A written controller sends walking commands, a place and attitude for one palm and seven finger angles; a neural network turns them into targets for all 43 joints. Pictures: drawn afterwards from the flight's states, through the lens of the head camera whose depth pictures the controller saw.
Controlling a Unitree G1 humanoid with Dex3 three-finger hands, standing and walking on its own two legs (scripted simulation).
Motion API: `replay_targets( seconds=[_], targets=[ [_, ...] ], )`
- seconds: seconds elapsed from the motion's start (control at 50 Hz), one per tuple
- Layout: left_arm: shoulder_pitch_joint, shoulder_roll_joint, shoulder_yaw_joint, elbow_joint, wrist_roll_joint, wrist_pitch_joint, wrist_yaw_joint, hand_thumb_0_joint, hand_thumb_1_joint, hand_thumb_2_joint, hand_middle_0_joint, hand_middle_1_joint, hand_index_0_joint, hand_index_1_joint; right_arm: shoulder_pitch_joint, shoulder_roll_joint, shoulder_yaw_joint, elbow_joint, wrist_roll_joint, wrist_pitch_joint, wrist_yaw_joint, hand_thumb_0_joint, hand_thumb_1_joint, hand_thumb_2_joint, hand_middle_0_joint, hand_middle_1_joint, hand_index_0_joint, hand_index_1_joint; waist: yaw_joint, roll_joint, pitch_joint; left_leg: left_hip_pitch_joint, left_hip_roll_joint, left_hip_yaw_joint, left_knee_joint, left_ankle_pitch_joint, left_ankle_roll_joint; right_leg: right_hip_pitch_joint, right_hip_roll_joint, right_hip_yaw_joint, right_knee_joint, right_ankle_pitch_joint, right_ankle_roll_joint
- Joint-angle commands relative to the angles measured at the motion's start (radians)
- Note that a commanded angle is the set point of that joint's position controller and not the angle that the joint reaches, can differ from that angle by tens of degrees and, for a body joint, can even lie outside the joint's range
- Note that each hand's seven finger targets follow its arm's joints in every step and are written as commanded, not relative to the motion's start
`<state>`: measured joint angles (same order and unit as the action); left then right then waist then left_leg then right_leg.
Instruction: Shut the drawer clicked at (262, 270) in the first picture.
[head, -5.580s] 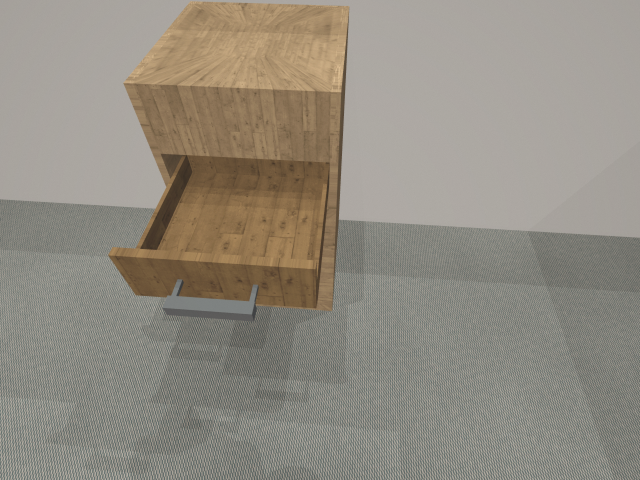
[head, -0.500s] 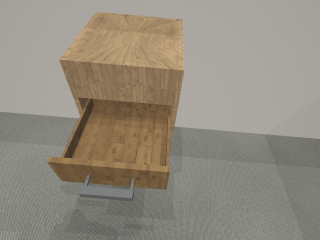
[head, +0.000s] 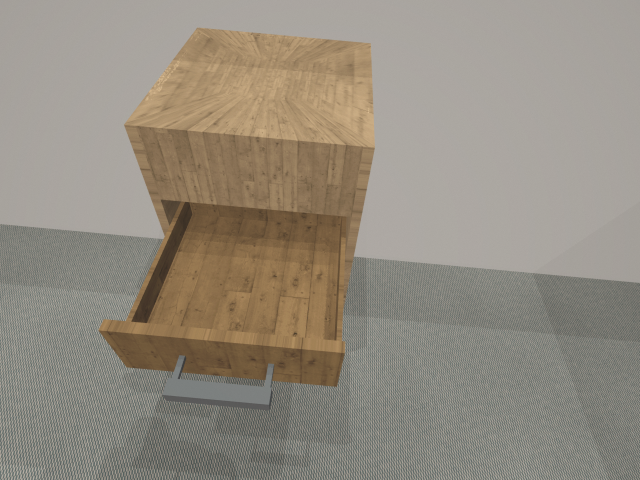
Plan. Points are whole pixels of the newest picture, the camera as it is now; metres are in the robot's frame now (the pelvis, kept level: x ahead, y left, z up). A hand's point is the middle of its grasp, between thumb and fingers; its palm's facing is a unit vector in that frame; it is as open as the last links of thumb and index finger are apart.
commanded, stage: look again from close up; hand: left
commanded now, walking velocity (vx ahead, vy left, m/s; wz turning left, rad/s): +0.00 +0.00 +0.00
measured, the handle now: (222, 379) +0.30 +0.18 -0.17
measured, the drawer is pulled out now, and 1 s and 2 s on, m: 0.30 0.30 0.30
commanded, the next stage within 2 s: raise the hand and make a fist in 0.46 s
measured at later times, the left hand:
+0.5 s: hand out of the picture -0.02 +0.14 -0.18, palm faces +0.03 -0.99 -0.15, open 7.4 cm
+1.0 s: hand out of the picture +0.13 +0.10 -0.07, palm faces +0.01 -1.00 +0.03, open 5.8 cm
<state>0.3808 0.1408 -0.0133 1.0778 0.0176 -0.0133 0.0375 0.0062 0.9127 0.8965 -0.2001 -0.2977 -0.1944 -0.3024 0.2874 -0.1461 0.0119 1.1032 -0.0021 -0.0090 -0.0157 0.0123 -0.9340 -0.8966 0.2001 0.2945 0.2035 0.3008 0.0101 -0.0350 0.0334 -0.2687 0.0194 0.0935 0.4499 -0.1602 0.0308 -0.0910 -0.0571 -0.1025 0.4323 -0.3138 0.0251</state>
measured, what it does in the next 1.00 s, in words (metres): lowers itself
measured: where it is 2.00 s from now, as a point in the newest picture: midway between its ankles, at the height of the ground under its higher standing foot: outside the picture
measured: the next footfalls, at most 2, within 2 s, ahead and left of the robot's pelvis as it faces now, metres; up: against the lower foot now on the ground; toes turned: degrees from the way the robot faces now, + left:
none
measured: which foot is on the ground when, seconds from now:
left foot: down 0.00-1.00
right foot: down 0.00-1.00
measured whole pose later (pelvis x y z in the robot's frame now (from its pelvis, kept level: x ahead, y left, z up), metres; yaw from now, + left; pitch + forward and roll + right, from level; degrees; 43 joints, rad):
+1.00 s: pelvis -0.03 -0.04 -0.10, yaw +0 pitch +13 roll +0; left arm 0.56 0.11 0.03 0.04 -0.17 -0.54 -0.23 0.02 0.92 0.90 -0.47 -0.59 -0.47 -0.60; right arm 0.07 -0.22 -0.11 0.50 0.02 -0.20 -0.01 0.01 -0.91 -0.90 0.20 0.29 0.20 0.30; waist 0.03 -0.03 -0.16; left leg -0.97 0.09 0.03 1.15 -0.40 -0.03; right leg -0.80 -0.04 -0.12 1.22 -0.65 -0.05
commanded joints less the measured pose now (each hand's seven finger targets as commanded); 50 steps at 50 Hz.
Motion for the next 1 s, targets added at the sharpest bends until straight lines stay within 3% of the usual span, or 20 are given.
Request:
replay_targets(
  seconds=[0.0, 0.26, 0.5, 0.52, 0.54, 0.56, 0.58, 0.6, 0.62, 0.64, 0.68, 0.7, 0.72, 0.76, 0.78, 0.8, 0.84, 0.9, 0.92, 0.98],
  targets=[
    [0.100, 0.077, 0.011, -0.022, -0.001, -0.008, 0.004, 0.000, 0.900, 0.900, -0.200, -0.300, -0.200, -0.300, 0.068, -0.095, -0.015, -0.020, -0.002, -0.012, 0.001, 0.000, -0.900, -0.900, 0.200, 0.300, 0.200, 0.300, -0.008, 0.031, 0.061, 0.063, 0.092, -0.135, -0.112, -0.018, 0.028, -0.123, -0.057, 0.071, -0.103, 0.076, -0.053],
    [0.099, 0.066, 0.013, -0.017, -0.002, -0.007, 0.006, 0.000, 0.900, 0.900, -0.200, -0.300, -0.200, -0.300, 0.089, -0.082, -0.013, -0.002, -0.004, -0.012, -0.001, 0.000, -0.900, -0.900, 0.200, 0.300, 0.200, 0.300, -0.006, 0.033, 0.070, 0.063, 0.091, -0.131, -0.119, -0.031, 0.026, -0.131, -0.057, 0.069, -0.102, 0.069, -0.057],
    [0.099, 0.062, 0.012, -0.015, -0.005, -0.011, 0.006, 0.000, 0.900, 0.900, -0.200, -0.300, -0.200, -0.300, 0.099, -0.066, -0.012, 0.010, -0.001, -0.016, -0.005, 0.000, -0.900, -0.900, 0.200, 0.300, 0.200, 0.300, -0.007, 0.032, 0.059, 0.085, 0.089, -0.112, -0.087, 0.061, 0.026, -0.122, -0.060, 0.075, -0.107, 0.130, -0.059],
    [0.103, 0.055, 0.011, -0.014, -0.005, -0.012, 0.007, 0.000, 0.900, 0.900, -0.200, -0.300, -0.200, -0.300, 0.095, -0.065, -0.011, 0.010, -0.003, -0.016, -0.005, 0.000, -0.900, -0.900, 0.200, 0.300, 0.200, 0.300, -0.006, 0.028, 0.055, 0.092, 0.090, -0.109, -0.080, 0.075, 0.026, -0.124, -0.061, 0.077, -0.105, 0.143, -0.059],
    [0.087, 0.091, 0.006, 0.002, 0.016, -0.034, 0.036, 0.000, 0.900, 0.900, -0.200, -0.300, -0.200, -0.300, -0.028, -0.107, -0.014, -0.068, -0.008, -0.025, 0.004, 0.000, -0.900, -0.900, 0.200, 0.300, 0.200, 0.300, 0.018, 0.026, 0.136, -0.024, 0.090, -0.099, 0.120, 0.098, -0.016, -0.197, -0.096, 0.162, -0.141, 0.350, -0.054],
    [-0.611, 0.249, 0.029, -1.542, -0.184, -0.226, 0.023, 0.000, 0.900, 0.900, -0.220, -0.322, -0.220, -0.322, -0.011, -0.291, -0.051, -0.432, 0.030, -0.157, -0.037, 0.000, -0.900, -0.900, 0.200, 0.300, 0.200, 0.300, -0.149, 0.226, -0.338, 0.293, -0.011, -0.059, 0.018, 0.124, 0.005, -0.157, 0.014, 0.032, -0.002, 0.281, -0.056],
    [-0.242, 0.219, 0.075, -1.274, -0.111, -0.183, 0.084, 0.000, 0.900, 0.900, -0.240, -0.343, -0.240, -0.343, -0.068, -0.209, -0.020, -0.341, 0.030, -0.252, -0.063, 0.000, -0.900, -0.900, 0.200, 0.300, 0.200, 0.300, -0.024, 0.301, -0.386, 0.321, 0.033, -0.064, -0.016, 0.137, 0.001, -0.163, 0.049, 0.009, 0.092, 0.139, -0.072],
    [0.043, 0.083, 0.001, -1.139, -0.130, -0.062, 0.118, 0.000, 0.900, 0.900, -0.260, -0.365, -0.260, -0.365, -0.065, -0.185, -0.040, -0.347, 0.058, -0.287, -0.054, 0.000, -0.900, -0.900, 0.200, 0.300, 0.200, 0.300, -0.054, 0.230, -0.227, 0.179, 0.040, -0.118, -0.050, 0.014, -0.018, -0.264, 0.056, -0.032, 0.113, 0.035, -0.053],
    [0.035, -0.043, -0.094, -1.111, -0.142, -0.039, 0.098, 0.000, 0.900, 0.900, -0.280, -0.387, -0.280, -0.387, -0.051, -0.184, -0.029, -0.338, 0.066, -0.301, -0.051, 0.000, -0.900, -0.900, 0.200, 0.300, 0.200, 0.300, -0.049, 0.150, -0.106, 0.063, 0.019, -0.103, -0.022, -0.071, -0.012, -0.284, 0.054, -0.035, 0.115, 0.035, -0.054],
    [0.032, -0.059, -0.124, -1.186, -0.164, -0.073, 0.076, 0.000, 0.900, 0.900, -0.300, -0.408, -0.300, -0.408, -0.069, -0.199, -0.039, -0.387, 0.063, -0.324, -0.058, 0.000, -0.900, -0.900, 0.200, 0.300, 0.200, 0.300, -0.058, 0.116, -0.046, 0.015, 0.016, -0.114, 0.014, -0.107, -0.003, -0.311, 0.051, -0.036, 0.091, 0.025, -0.044],
    [0.070, -0.037, -0.116, -1.155, -0.150, -0.150, 0.047, 0.000, 0.900, 0.900, -0.340, -0.452, -0.340, -0.452, -0.061, -0.232, -0.057, -0.432, 0.028, -0.350, -0.060, 0.000, -0.900, -0.900, 0.200, 0.300, 0.200, 0.300, -0.102, -0.052, -0.054, -0.058, -0.002, -0.125, 0.138, -0.096, 0.010, -0.450, 0.059, -0.036, 0.130, -0.005, -0.031],
    [0.108, -0.070, -0.120, -1.097, -0.143, -0.195, 0.020, 0.000, 0.900, 0.900, -0.360, -0.473, -0.360, -0.473, -0.065, -0.230, -0.069, -0.467, 0.019, -0.355, -0.052, 0.000, -0.900, -0.900, 0.200, 0.300, 0.200, 0.300, -0.097, -0.087, -0.072, -0.097, -0.012, -0.118, 0.194, -0.095, 0.003, -0.506, 0.061, -0.034, 0.162, -0.034, -0.033],
    [0.183, -0.089, -0.097, -1.022, -0.147, -0.251, -0.014, 0.000, 0.900, 0.900, -0.380, -0.495, -0.380, -0.495, -0.081, -0.224, -0.085, -0.487, 0.010, -0.355, -0.042, 0.000, -0.900, -0.900, 0.200, 0.300, 0.200, 0.300, -0.064, -0.165, -0.088, -0.168, -0.003, -0.118, 0.249, -0.092, -0.010, -0.571, 0.069, -0.045, 0.224, -0.057, -0.035],
    [0.350, -0.098, -0.052, -0.974, -0.187, -0.383, -0.121, 0.000, 0.900, 0.900, -0.420, -0.538, -0.420, -0.538, -0.144, -0.206, -0.111, -0.547, 0.008, -0.348, -0.018, 0.000, -0.900, -0.900, 0.200, 0.300, 0.200, 0.300, 0.014, -0.227, -0.142, -0.312, -0.005, -0.106, 0.340, -0.095, -0.024, -0.611, 0.068, -0.027, 0.332, -0.056, -0.040],
    [0.395, -0.069, -0.004, -0.982, -0.204, -0.454, -0.173, 0.000, 0.900, 0.900, -0.440, -0.560, -0.440, -0.560, -0.168, -0.199, -0.121, -0.573, 0.009, -0.342, -0.005, 0.000, -0.900, -0.900, 0.200, 0.300, 0.200, 0.300, 0.039, -0.220, -0.187, -0.366, -0.009, -0.100, 0.384, -0.076, -0.028, -0.605, 0.066, -0.013, 0.386, -0.007, -0.043],
    [0.433, 0.003, 0.088, -0.962, -0.203, -0.522, -0.218, 0.000, 0.900, 0.900, -0.460, -0.582, -0.460, -0.582, -0.185, -0.189, -0.133, -0.580, 0.016, -0.331, 0.011, 0.000, -0.900, -0.900, 0.200, 0.300, 0.200, 0.300, 0.070, -0.128, -0.208, -0.396, -0.012, -0.088, 0.421, -0.040, -0.038, -0.598, 0.060, 0.009, 0.435, 0.059, -0.056],
    [0.372, 0.081, 0.166, -1.050, -0.201, -0.652, -0.287, 0.000, 0.900, 0.900, -0.500, -0.625, -0.500, -0.625, -0.221, -0.181, -0.147, -0.631, 0.010, -0.309, 0.030, 0.000, -0.900, -0.900, 0.200, 0.300, 0.200, 0.300, 0.076, -0.011, -0.304, -0.454, -0.011, -0.071, 0.519, -0.004, -0.035, -0.642, 0.054, 0.024, 0.556, 0.115, -0.061],
    [0.337, 0.123, 0.204, -1.154, -0.201, -0.617, -0.261, 0.000, 0.900, 0.900, -0.560, -0.690, -0.560, -0.690, -0.254, -0.170, -0.144, -0.707, 0.016, -0.238, 0.019, 0.000, -0.900, -0.900, 0.200, 0.300, 0.200, 0.300, 0.085, 0.091, -0.329, -0.497, -0.014, -0.049, 0.567, -0.074, -0.021, -0.664, 0.051, 0.069, 0.582, 0.042, -0.063],
    [0.296, 0.082, 0.149, -1.234, -0.215, -0.596, -0.253, 0.000, 0.900, 0.900, -0.580, -0.712, -0.580, -0.712, -0.261, -0.165, -0.132, -0.745, 0.020, -0.218, 0.012, 0.000, -0.900, -0.900, 0.200, 0.300, 0.200, 0.300, 0.060, 0.103, -0.337, -0.492, -0.012, -0.058, 0.573, -0.112, -0.013, -0.689, 0.054, 0.073, 0.579, 0.000, -0.060],
    [0.187, 0.135, 0.182, -1.403, -0.233, -0.598, -0.233, 0.000, 0.900, 0.900, -0.640, -0.777, -0.640, -0.777, -0.219, -0.150, -0.129, -0.759, 0.022, -0.190, -0.021, 0.000, -0.900, -0.900, 0.200, 0.300, 0.200, 0.300, 0.018, 0.135, -0.373, -0.517, 0.002, -0.073, 0.659, -0.120, 0.002, -0.719, 0.050, 0.145, 0.568, -0.019, -0.053]
  ],
)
